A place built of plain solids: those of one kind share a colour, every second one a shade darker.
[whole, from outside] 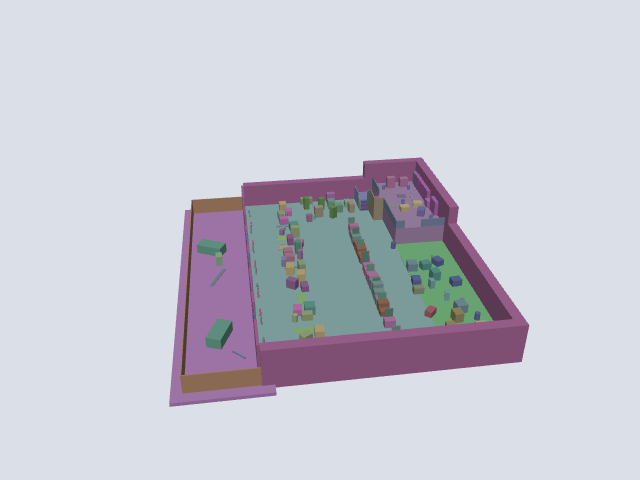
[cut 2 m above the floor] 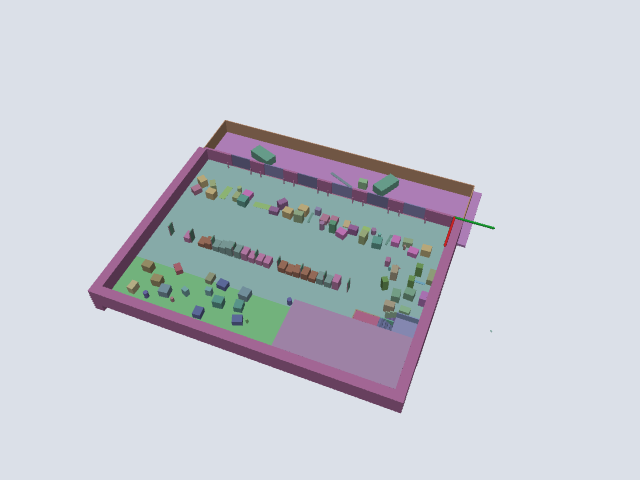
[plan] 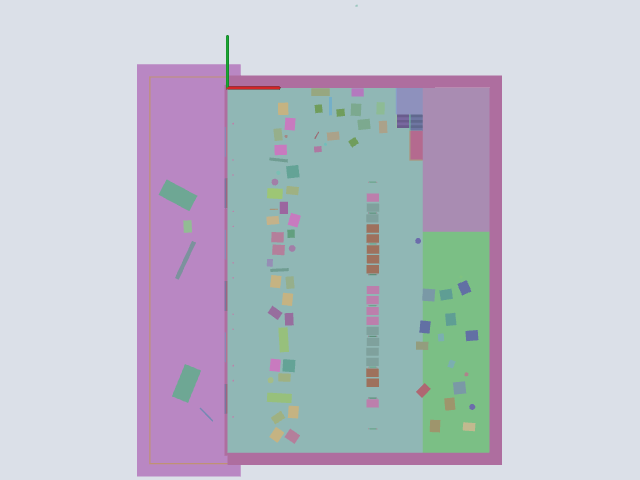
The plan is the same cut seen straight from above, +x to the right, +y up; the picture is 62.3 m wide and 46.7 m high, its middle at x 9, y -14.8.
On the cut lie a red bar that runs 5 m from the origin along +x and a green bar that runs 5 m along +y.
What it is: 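A dog-leg stair; 6 risers of 0.180 m up to a half landing, right round, and 7 more up to a deck 2.34 m over the floor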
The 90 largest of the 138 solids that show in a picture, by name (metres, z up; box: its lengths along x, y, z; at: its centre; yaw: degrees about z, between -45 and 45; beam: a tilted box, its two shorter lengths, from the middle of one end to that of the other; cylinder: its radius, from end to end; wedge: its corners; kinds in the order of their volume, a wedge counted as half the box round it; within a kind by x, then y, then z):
{
 "floor_hall_stone_1": {"box": [19.0, 35.5, 1.55], "at": [9.5, -17.75, -0.78]},
 "wall_stone_1": {"box": [0.3, 4.1, 4.75], "at": [-0.15, -33.75, 0.82]},
 "wall_stone_2": {"box": [0.3, 2.1, 4.75], "at": [-0.15, -27.75, 0.82]},
 "wall_stone_3": {"box": [0.3, 2.1, 4.75], "at": [-0.15, -22.75, 0.82]},
 "wall_stone_4": {"box": [0.3, 2.1, 4.75], "at": [-0.15, -17.75, 0.82]},
 "wall_stone_5": {"box": [0.3, 2.1, 4.75], "at": [-0.15, -12.75, 0.82]},
 "wall_stone_6": {"box": [0.3, 2.1, 4.75], "at": [-0.15, -7.75, 0.82]},
 "wall_stone_7": {"box": [0.3, 4.1, 4.75], "at": [-0.15, -1.75, 0.82]},
 "wall_stone_8": {"box": [20.2, 1.2, 4.75], "at": [10.1, 0.6, 0.82]},
 "wall_stone_9": {"box": [26.7, 1.2, 4.75], "at": [13.35, -36.1, 0.82]},
 "wall_stone_10": {"box": [8.9, 1.2, 5.94], "at": [22.25, 0.6, 2.57]},
 "wall_stone_11": {"box": [1.2, 23.9, 3.6], "at": [26.1, -24.75, 1.4]},
 "wall_stone_12": {"box": [1.2, 16.4, 5.94], "at": [26.1, -7.0, 2.57]},
 "floor_deck_concrete_1": {"box": [6.5, 14.0, 2.74], "at": [22.25, -7.0, 0.97]},
 "yard_yard_gravel_1": {"box": [10.1, 40.1, 0.4], "at": [-3.75, -17.75, -1.35]},
 "floor_halle_stone_1": {"box": [6.5, 21.5, 0.4], "at": [22.25, -24.75, -0.2]},
 "fence_metal_1": {"box": [0.12, 37.74, 2.6], "at": [-7.56, -17.75, -0.25]},
 "fence_metal_2": {"box": [7.74, 0.12, 2.6], "at": [-3.75, -36.56, -0.25]},
 "fence_metal_3": {"box": [7.74, 0.12, 2.6], "at": [-3.75, 1.06, -0.25]},
 "skip_yard_1": {"box": [3.4, 1.7, 1.2], "at": [-4.82, -10.45, -0.55], "yaw": -28.1},
 "skip_yard_2": {"box": [1.7, 3.4, 1.24], "at": [-3.99, -28.76, -0.53], "yaw": -22.1},
 "floor_doghalf_concrete_1": {"box": [2.52, 2.6, 1.48], "at": [17.74, -1.3, 0.34]},
 "floor_dogtop_concrete_1": {"box": [1.2, 2.8, 2.74], "at": [18.4, -5.56, 0.97]},
 "floor_sill_concrete_1": {"box": [0.3, 2.9, 1.55], "at": [-0.15, -30.25, -0.78]},
 "floor_sill_concrete_2": {"box": [0.3, 2.9, 1.55], "at": [-0.15, -25.25, -0.78]},
 "floor_sill_concrete_3": {"box": [0.3, 2.9, 1.55], "at": [-0.15, -20.25, -0.78]},
 "floor_sill_concrete_4": {"box": [0.3, 2.9, 1.55], "at": [-0.15, -15.25, -0.78]},
 "floor_sill_concrete_5": {"box": [0.3, 2.9, 1.55], "at": [-0.15, -10.25, -0.78]},
 "floor_sill_concrete_6": {"box": [0.3, 2.9, 1.55], "at": [-0.15, -5.25, -0.78]},
 "shelf_1": {"box": [0.5, 2.0, 1.94], "at": [25.21, -10.22, 3.31]},
 "shelf_2": {"box": [0.5, 2.0, 1.95], "at": [25.21, -6.67, 3.32]},
 "shelf_3": {"box": [0.5, 2.0, 1.92], "at": [25.21, -4.61, 3.3]},
 "shelf_4": {"box": [0.5, 2.0, 1.94], "at": [25.21, -2.55, 3.31]},
 "ibc_hall_1": {"box": [1.0, 1.2, 1.16], "at": [4.7, -18.85, 0.58], "yaw": -6.4},
 "ibc_hall_2": {"box": [1.0, 1.2, 1.16], "at": [4.79, -33.75, 0.58], "yaw": -34.7},
 "ibc_hall_3": {"box": [1.0, 1.2, 1.16], "at": [5.41, -2.04, 0.58], "yaw": 1.5},
 "ibc_hall_4": {"box": [1.0, 1.2, 1.16], "at": [5.84, -20.57, 0.58], "yaw": -5.8},
 "ibc_hall_5": {"box": [1.0, 1.2, 1.16], "at": [6.41, -31.54, 0.58], "yaw": -4.0},
 "shutter_metal_1": {"box": [0.12, 2.9, 3.3], "at": [-0.2, -30.25, 1.65]},
 "shutter_metal_2": {"box": [0.12, 2.9, 3.3], "at": [-0.2, -25.25, 1.65]},
 "shutter_metal_3": {"box": [0.12, 2.9, 3.3], "at": [-0.2, -20.25, 1.65]},
 "shutter_metal_4": {"box": [0.12, 2.9, 3.3], "at": [-0.2, -15.25, 1.65]},
 "shutter_metal_5": {"box": [0.12, 2.9, 3.3], "at": [-0.2, -10.25, 1.65]},
 "shutter_metal_6": {"box": [0.12, 2.9, 3.3], "at": [-0.2, -5.25, 1.65]},
 "load_cartons_1": {"box": [1.2, 0.8, 1.33], "at": [14.12, -22.67, 0.66]},
 "load_cartons_2": {"box": [1.2, 0.8, 0.97], "at": [14.12, -21.71, 0.49]},
 "load_cartons_3": {"box": [1.2, 0.8, 1.53], "at": [14.15, -10.68, 0.76]},
 "load_cartons_4": {"box": [1.2, 0.8, 1.6], "at": [21.36, -1.58, 3.14], "yaw": 2.0},
 "load_cartons_5": {"box": [1.2, 0.8, 1.32], "at": [23.32, -1.48, 3.0], "yaw": 0.8},
 "load_bales_1": {"box": [1.2, 0.8, 1.05], "at": [14.1, -12.7, 0.52]},
 "load_bales_2": {"box": [1.2, 0.8, 1.2], "at": [14.11, -25.67, 0.6]},
 "load_bales_3": {"box": [1.2, 0.8, 1.3], "at": [14.13, -23.64, 0.65]},
 "load_bales_4": {"box": [1.2, 0.8, 0.98], "at": [14.15, -11.65, 0.49]},
 "load_bales_5": {"box": [1.2, 0.8, 1.56], "at": [14.16, -24.72, 0.78]},
 "load_sacks_1": {"box": [1.22, 0.84, 1.07], "at": [14.11, -27.72, 0.54]},
 "load_sacks_2": {"box": [1.22, 0.84, 1.1], "at": [14.14, -14.65, 0.55]},
 "load_sacks_3": {"box": [1.22, 0.84, 0.99], "at": [14.15, -15.72, 0.5]},
 "stillage_hall_1": {"box": [1.2, 1.0, 0.87], "at": [5.18, -6.04, 0.43], "yaw": 1.9},
 "stillage_hall_2": {"box": [1.0, 1.2, 0.78], "at": [6.09, -3.52, 0.39], "yaw": -4.5},
 "stillage_hall_3": {"box": [1.0, 1.2, 0.93], "at": [6.5, -12.87, 0.47], "yaw": -16.4},
 "load_drums_hall_1": {"box": [1.2, 1.2, 1.04], "at": [5.98, -27.03, 0.52], "yaw": -3.7},
 "load_drums_hall_2": {"box": [1.2, 1.2, 1.05], "at": [6.36, -8.16, 0.52], "yaw": 6.6},
 "load_drums_side_1": {"box": [1.2, 1.2, 1.03], "at": [19.57, -20.15, 0.52], "yaw": -3.9},
 "load_drums_side_2": {"box": [1.2, 1.2, 1.04], "at": [22.58, -29.19, 0.52], "yaw": 5.8},
 "cage_lobby_1": {"box": [0.72, 0.8, 1.75], "at": [8.87, -2.03, 0.87], "yaw": 5.5},
 "cage_lobby_2": {"box": [0.8, 0.72, 1.72], "at": [11.01, -2.41, 0.86], "yaw": 5.0},
 "cage_lobby_3": {"box": [0.8, 0.72, 1.67], "at": [12.26, -5.29, 0.84], "yaw": 32.8},
 "load_cartons_lobby_1": {"box": [1.2, 0.8, 1.55], "at": [10.28, -4.69, 0.78], "yaw": 5.3},
 "load_cartons_lobby_2": {"box": [0.8, 1.2, 1.36], "at": [15.14, -3.8, 0.68], "yaw": 2.1},
 "ibc_lobby_1": {"box": [1.0, 1.2, 1.16], "at": [12.5, -2.13, 0.58], "yaw": -2.9},
 "ibc_lobby_2": {"box": [1.2, 1.0, 1.16], "at": [13.28, -3.55, 0.58], "yaw": 5.6},
 "ibc_side_1": {"box": [1.0, 1.2, 1.16], "at": [20.19, -32.9, 0.58], "yaw": -2.4},
 "ibc_side_2": {"box": [1.0, 1.2, 1.16], "at": [21.63, -30.76, 0.58], "yaw": 5.0},
 "load_cartons_hall_1": {"box": [1.2, 0.8, 1.05], "at": [4.92, -32.09, 0.53], "yaw": 34.3},
 "load_cartons_hall_2": {"box": [1.2, 0.8, 1.52], "at": [6.32, -9.99, 0.76], "yaw": -6.0},
 "load_crate_side_1": {"box": [1.2, 1.0, 0.86], "at": [21.27, -20.12, 0.43], "yaw": 8.9},
 "load_crate_side_2": {"box": [1.0, 1.2, 1.15], "at": [21.72, -22.53, 0.58], "yaw": 5.6},
 "stillage_side_1": {"box": [1.0, 1.2, 0.78], "at": [19.22, -23.27, 0.39], "yaw": -5.8},
 "stillage_side_2": {"box": [1.2, 1.0, 0.8], "at": [23.78, -24.1, 0.4], "yaw": 4.3},
 "load_bales_hall_1": {"box": [0.8, 1.2, 1.5], "at": [6.08, -18.94, 0.75], "yaw": 5.1},
 "pallets_1": {"box": [1.2, 0.8, 1.45], "at": [12.67, -0.44, 0.72]},
 "pallets_yard_1": {"box": [0.8, 1.2, 1.3], "at": [-3.87, -13.49, -0.5], "yaw": 2.7},
 "bench_1": {"box": [1.8, 0.75, 0.91], "at": [9.05, -0.41, 0.45]},
 "rail_dogtop_1": {"box": [0.12, 2.92, 3.44], "at": [17.74, -5.62, 1.72]},
 "load_sacks_hall_1": {"box": [1.22, 0.84, 1.13], "at": [4.63, -21.89, 0.56], "yaw": -35.2},
 "stillage_1": {"box": [1.0, 1.2, 0.94], "at": [23.32, -10.64, 2.81], "yaw": -22.0},
 "pallets_hall_1": {"box": [0.8, 1.2, 1.05], "at": [5.48, -11.67, 0.52]},
 "pallets_side_1": {"box": [1.2, 0.8, 1.04], "at": [23.5, -32.97, 0.52], "yaw": -3.9},
 "cage_hall_1": {"box": [0.72, 0.8, 1.7], "at": [6.19, -14.19, 0.85], "yaw": 2.0},
 "load_crate_hall_1": {"box": [1.2, 1.0, 0.8], "at": [4.87, -14.54, 0.4], "yaw": -1.9}
}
